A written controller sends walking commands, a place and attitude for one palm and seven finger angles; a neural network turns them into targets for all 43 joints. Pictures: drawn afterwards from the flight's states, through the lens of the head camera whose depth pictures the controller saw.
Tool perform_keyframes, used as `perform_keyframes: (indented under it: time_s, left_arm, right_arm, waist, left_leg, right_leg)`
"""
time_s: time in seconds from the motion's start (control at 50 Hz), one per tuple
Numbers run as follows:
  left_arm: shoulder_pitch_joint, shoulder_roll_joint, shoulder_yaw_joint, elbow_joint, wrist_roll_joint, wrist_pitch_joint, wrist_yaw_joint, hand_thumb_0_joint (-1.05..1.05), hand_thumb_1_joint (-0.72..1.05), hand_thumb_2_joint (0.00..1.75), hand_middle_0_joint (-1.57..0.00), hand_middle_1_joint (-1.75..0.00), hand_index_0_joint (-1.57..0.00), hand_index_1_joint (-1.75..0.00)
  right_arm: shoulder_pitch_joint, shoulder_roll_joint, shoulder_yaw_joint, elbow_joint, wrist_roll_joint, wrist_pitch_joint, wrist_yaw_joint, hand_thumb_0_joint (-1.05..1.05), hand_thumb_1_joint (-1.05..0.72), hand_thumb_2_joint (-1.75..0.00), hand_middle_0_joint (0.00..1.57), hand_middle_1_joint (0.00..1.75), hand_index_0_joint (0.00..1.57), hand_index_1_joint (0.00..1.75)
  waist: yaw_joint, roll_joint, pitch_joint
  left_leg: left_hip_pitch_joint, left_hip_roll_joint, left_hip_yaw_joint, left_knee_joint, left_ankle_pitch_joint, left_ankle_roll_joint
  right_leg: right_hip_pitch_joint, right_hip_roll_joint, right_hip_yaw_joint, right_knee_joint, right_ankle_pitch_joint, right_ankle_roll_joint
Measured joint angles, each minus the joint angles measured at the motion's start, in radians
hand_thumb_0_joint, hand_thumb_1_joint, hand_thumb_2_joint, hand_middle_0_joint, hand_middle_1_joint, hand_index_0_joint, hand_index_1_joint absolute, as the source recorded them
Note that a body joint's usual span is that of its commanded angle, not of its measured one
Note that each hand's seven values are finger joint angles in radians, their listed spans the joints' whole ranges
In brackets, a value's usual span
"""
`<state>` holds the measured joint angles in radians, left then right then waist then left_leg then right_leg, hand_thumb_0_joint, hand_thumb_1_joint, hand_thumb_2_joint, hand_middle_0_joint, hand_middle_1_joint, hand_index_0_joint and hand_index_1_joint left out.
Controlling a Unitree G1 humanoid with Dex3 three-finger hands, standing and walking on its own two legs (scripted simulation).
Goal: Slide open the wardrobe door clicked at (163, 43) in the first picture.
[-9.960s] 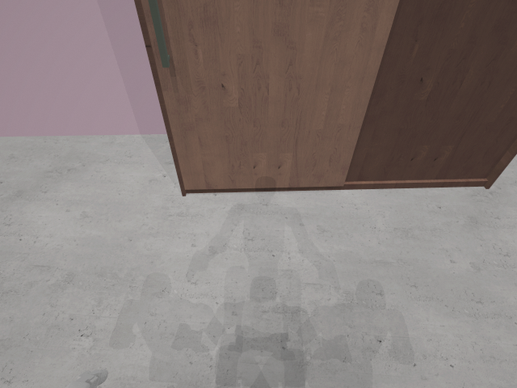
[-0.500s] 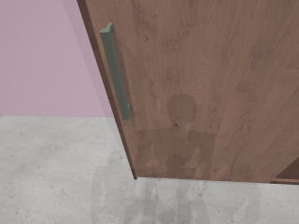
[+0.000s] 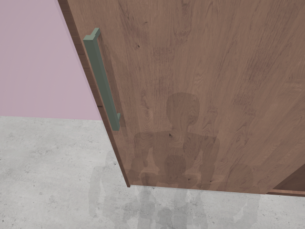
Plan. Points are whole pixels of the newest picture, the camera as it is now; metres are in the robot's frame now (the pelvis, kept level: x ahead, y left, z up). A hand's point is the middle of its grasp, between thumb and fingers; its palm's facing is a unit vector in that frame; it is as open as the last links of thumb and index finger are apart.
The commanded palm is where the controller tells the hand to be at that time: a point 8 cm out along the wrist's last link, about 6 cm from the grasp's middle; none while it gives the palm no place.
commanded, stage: come to a stop and stand still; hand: left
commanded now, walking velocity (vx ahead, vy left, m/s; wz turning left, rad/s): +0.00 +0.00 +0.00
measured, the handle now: (108, 88) +0.46 +0.15 +0.13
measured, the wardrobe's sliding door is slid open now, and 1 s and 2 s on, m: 0.00 0.00 0.00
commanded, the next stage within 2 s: look again from close up in 0.50 s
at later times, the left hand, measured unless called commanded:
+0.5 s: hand out of the picture +0.03 +0.16 -0.17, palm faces +0.02 -0.98 -0.22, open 7.3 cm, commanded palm none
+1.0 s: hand out of the picture +0.03 +0.17 -0.17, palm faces +0.02 -0.98 -0.21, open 7.3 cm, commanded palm none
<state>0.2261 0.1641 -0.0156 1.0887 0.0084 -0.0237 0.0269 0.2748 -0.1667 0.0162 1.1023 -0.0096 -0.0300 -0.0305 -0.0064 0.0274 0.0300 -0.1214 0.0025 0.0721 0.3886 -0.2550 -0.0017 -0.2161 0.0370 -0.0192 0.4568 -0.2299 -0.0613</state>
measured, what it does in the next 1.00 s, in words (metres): stands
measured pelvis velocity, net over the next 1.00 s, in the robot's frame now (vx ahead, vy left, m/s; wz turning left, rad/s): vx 0.01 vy -0.01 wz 0.01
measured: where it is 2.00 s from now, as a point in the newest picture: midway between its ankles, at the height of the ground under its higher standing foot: outside the picture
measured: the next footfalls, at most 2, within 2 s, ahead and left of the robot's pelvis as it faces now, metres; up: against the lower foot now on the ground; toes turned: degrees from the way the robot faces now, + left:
none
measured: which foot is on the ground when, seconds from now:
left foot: down 0.00-1.00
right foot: down 0.00-1.00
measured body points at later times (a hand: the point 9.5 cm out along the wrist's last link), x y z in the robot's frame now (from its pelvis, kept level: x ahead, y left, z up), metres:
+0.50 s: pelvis +0.01 -0.02 +0.00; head +0.02 -0.03 +0.45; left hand +0.03 +0.21 -0.15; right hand +0.01 -0.25 -0.16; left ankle -0.03 +0.12 -0.74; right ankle +0.01 -0.08 -0.74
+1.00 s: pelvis +0.01 -0.01 +0.00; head +0.02 -0.02 +0.45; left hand +0.03 +0.22 -0.15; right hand +0.00 -0.23 -0.16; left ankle -0.03 +0.12 -0.74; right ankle +0.01 -0.08 -0.74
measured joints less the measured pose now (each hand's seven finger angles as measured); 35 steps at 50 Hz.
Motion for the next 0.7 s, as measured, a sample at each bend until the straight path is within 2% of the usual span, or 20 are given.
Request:
perform_keyframes:
  time_s: [0.38, 0.7]
  left_arm:
    - [0.027, 0.002, 0.003, 0.011, -0.001, 0.000, -0.003, 0.01, 0.92, 0.89, -0.21, -0.30, -0.20, -0.30]
    - [0.021, 0.008, 0.008, 0.007, -0.002, 0.000, -0.003, 0.00, 0.92, 0.89, -0.20, -0.30, -0.20, -0.30]
  right_arm:
    - [-0.003, -0.009, -0.006, 0.016, 0.000, 0.009, -0.005, 0.01, -0.91, -0.90, 0.20, 0.30, 0.20, 0.30]
    - [0.020, 0.002, -0.004, 0.027, -0.002, 0.008, -0.007, 0.01, -0.91, -0.90, 0.20, 0.30, 0.20, 0.30]
  waist:
    - [0.007, -0.010, 0.010]
    - [0.006, -0.018, 0.008]
  left_leg:
    - [0.023, 0.033, -0.016, -0.012, -0.006, -0.029]
    - [0.025, 0.038, -0.019, -0.013, -0.003, -0.030]
  right_leg:
    - [0.039, 0.033, -0.017, -0.042, 0.005, -0.028]
    - [0.050, 0.037, -0.020, -0.062, 0.017, -0.028]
